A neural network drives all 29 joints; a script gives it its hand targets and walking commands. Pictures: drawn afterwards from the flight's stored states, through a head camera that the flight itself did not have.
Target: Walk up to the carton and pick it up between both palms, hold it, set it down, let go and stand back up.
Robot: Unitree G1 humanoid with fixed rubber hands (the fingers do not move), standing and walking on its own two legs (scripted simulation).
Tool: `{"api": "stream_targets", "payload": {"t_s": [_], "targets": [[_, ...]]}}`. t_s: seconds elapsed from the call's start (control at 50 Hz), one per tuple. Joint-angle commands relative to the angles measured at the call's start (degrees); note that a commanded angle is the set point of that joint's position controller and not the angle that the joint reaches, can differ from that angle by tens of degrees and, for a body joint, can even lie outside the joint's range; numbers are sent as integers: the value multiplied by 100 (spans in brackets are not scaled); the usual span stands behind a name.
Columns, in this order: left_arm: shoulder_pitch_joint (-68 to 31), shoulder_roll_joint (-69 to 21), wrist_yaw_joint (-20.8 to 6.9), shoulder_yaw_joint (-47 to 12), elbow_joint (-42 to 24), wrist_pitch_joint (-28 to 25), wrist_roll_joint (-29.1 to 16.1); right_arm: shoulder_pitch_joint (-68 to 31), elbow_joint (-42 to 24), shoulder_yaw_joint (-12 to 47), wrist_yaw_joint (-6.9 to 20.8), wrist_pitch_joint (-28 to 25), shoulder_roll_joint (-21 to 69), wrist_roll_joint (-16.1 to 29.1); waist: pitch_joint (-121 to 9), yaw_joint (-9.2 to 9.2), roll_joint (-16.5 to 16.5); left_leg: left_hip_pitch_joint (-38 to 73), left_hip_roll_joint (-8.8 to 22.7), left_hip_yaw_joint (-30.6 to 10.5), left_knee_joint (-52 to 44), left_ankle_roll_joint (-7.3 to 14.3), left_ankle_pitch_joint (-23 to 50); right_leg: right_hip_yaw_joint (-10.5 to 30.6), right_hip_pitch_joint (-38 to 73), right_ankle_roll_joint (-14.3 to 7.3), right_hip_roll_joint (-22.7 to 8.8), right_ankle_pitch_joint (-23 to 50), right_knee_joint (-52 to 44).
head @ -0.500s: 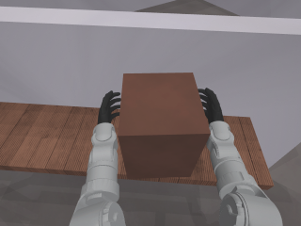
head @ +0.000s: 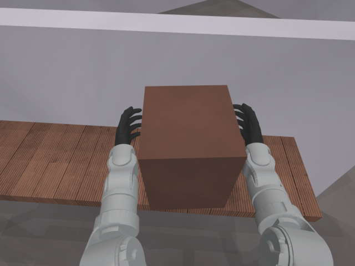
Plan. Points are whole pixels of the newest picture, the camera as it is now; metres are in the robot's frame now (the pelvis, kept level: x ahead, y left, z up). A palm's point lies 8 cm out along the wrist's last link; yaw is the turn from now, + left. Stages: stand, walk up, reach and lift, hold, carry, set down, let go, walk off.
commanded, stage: reach and lift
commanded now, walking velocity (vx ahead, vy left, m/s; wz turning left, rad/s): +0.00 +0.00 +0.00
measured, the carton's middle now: (186, 150) +0.41 +0.04 +0.01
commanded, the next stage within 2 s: none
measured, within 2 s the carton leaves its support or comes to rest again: leaves its support in 0.34 s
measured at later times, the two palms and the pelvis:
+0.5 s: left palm (120, 146) +0.36 +0.19 +0.08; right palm (251, 140) +0.39 -0.10 +0.10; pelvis -0.01 +0.00 +0.00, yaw +1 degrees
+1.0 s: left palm (121, 129) +0.36 +0.18 +0.13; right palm (264, 130) +0.38 -0.11 +0.14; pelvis -0.02 +0.01 +0.00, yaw +2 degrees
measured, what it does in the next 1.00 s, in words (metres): stands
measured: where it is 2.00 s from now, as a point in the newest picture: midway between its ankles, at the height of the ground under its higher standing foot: outside the picture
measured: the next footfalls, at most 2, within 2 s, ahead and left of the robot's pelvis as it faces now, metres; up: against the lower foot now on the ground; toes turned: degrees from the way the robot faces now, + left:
none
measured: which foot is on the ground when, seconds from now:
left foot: down 0.00-1.00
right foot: down 0.00-1.00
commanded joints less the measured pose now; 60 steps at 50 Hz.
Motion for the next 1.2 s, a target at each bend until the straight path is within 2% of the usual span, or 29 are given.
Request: {"api": "stream_targets", "payload": {"t_s": [0.0,0.1,0.12,0.16,0.18,0.2,0.3,0.4,0.44,0.46,0.48,0.5,0.56,0.64,0.68,0.7,0.72,0.74,0.76,0.78,0.8,0.86,0.98,1.02,1.04,1.1,1.14,1.16,1.18], "targets": [[-2424,-2636,-535,-1886,159,-86,-46,-3003,-387,1718,622,-352,2797,-188,-2691,169,195,942,-450,565,301,5,2506,-571,924,7,341,2076,206],[-2628,-2542,-546,-1763,307,-181,-17,-3077,-430,1739,586,-417,2872,-319,-2673,169,-53,576,-518,634,143,142,1963,-509,1350,73,259,2249,229],[-2690,-2649,-561,-1884,261,-175,-54,-3107,-471,1814,555,-467,2915,-232,-2539,40,87,639,-518,601,168,106,2021,-515,1322,54,214,2376,249],[-2812,-2815,-526,-2038,211,-302,-79,-3496,-745,1929,537,-715,2862,-256,-3164,142,172,711,-496,585,282,38,2528,-587,1438,76,289,2756,361],[-2850,-2761,-469,-2127,154,-381,-162,-3407,-697,2053,527,-768,2918,-171,-3167,56,79,742,-516,577,319,4,2637,-556,1397,93,326,3012,394],[-2850,-2821,-497,-2188,335,-421,-205,-3503,-587,1932,468,-786,2814,-306,-3026,-185,100,636,-498,542,341,-24,2372,-615,1336,68,261,2775,323],[-3376,-2725,-490,-2260,480,-822,-284,-3716,-296,1967,359,-1055,2939,-324,-3239,-93,-61,559,-492,568,220,97,2019,-540,1501,105,174,2854,339],[-3346,-2706,-435,-2306,489,-918,-242,-3320,230,1905,341,-1035,2861,-272,-3116,-37,260,975,-464,511,192,19,2146,-557,1283,-30,230,2162,94],[-3723,-2792,-358,-2655,255,-897,-484,-3674,2,1935,338,-1032,2872,-94,-3316,-116,222,1130,-469,512,322,-19,2362,-646,1018,-24,320,2062,36],[-3749,-2673,-359,-2425,559,-866,-357,-3725,7,1952,293,-999,2812,-103,-2952,-136,117,964,-487,485,236,77,1871,-608,956,12,232,1733,-19],[-4060,-2887,-336,-2762,57,-930,-450,-3878,-200,1928,312,-1066,2940,-154,-3436,-139,377,1181,-470,510,250,-26,2076,-656,931,-8,278,1677,23],[-3729,-2771,-346,-2634,492,-745,-416,-3486,245,1743,267,-842,2738,-205,-2679,-328,267,1086,-481,492,180,-30,1701,-640,739,-83,222,1292,-186],[-3894,-2833,-385,-2563,505,-602,-458,-3648,202,1772,341,-728,2805,-95,-2811,-239,275,1146,-523,488,90,100,1407,-643,721,-79,210,922,-168],[-4331,-2922,-247,-2755,106,-435,-600,-4209,-103,1866,389,-590,2740,170,-3112,-211,454,1221,-490,443,232,-5,1744,-624,640,-106,266,1186,-46],[-3903,-2899,-287,-2555,596,-198,-516,-4031,-40,2022,361,-388,2758,293,-2847,-128,277,1224,-519,404,139,75,1528,-554,701,-105,254,941,-159],[-4171,-2898,-259,-2673,303,-99,-624,-4118,29,1928,385,-306,2735,357,-2698,-259,321,1154,-532,404,97,50,1310,-615,618,-81,281,782,-148],[-4328,-3044,-254,-2823,-60,-88,-669,-4179,-97,1933,429,-285,2778,338,-3013,-178,439,1400,-535,414,145,-7,1594,-619,655,-112,283,904,-102],[-4416,-3133,-236,-2875,30,27,-679,-4210,-50,1854,419,-245,2688,354,-2975,-406,415,1493,-520,349,183,-27,1526,-674,479,-90,299,818,-133],[-4145,-2935,-297,-2696,61,166,-577,-4065,-88,2074,390,-121,2746,532,-2724,-187,399,1437,-566,430,85,70,1426,-545,677,-61,261,842,-161],[-4339,-2980,-276,-2710,139,287,-639,-3988,163,1751,429,65,2647,406,-2558,-423,340,1362,-533,373,-24,69,930,-579,509,-69,296,330,-229],[-4060,-2943,-334,-2737,146,421,-657,-4102,-243,1960,396,50,2710,579,-2678,-287,310,1342,-558,408,40,92,1091,-545,765,-75,232,673,-174],[-4128,-2928,-411,-2619,81,594,-650,-4538,-687,2133,335,170,2657,811,-2548,-380,265,1334,-616,331,154,74,1447,-542,967,15,273,994,-151],[-3944,-2833,-496,-2767,-655,1062,-677,-4115,-706,2538,320,557,2716,1258,-2409,-305,223,1626,-600,314,225,19,1669,-496,1157,59,325,1250,-42],[-3870,-2891,-526,-2924,-920,1163,-793,-4497,-1418,2907,255,537,2827,1533,-2694,-242,210,1704,-616,248,393,32,2129,-470,1327,85,362,1709,54],[-3724,-2910,-524,-3106,-1018,1273,-914,-4347,-1513,2982,201,654,2691,1638,-2655,-443,219,1739,-629,180,436,15,2186,-482,1257,77,363,1677,40],[-3853,-2825,-619,-3244,-1331,1456,-913,-4193,-1581,3219,79,878,2754,1829,-2297,-541,220,1712,-680,189,436,44,1959,-430,1311,169,279,1905,67],[-3827,-2701,-685,-3212,-1154,1649,-951,-4333,-1685,3119,36,1002,2763,1843,-2135,-568,178,1595,-724,152,351,123,1403,-422,1264,214,261,1401,-10],[-3676,-2757,-699,-3364,-1341,1737,-956,-4035,-1543,3120,21,1112,2721,1886,-2098,-704,268,1805,-690,155,351,98,1678,-512,1164,205,345,1386,-8],[-3967,-2855,-709,-3549,-1624,1756,-1091,-4482,-2022,3234,21,1075,2756,1981,-2362,-662,271,1764,-675,124,430,61,1746,-476,1224,195,343,1491,54]]}}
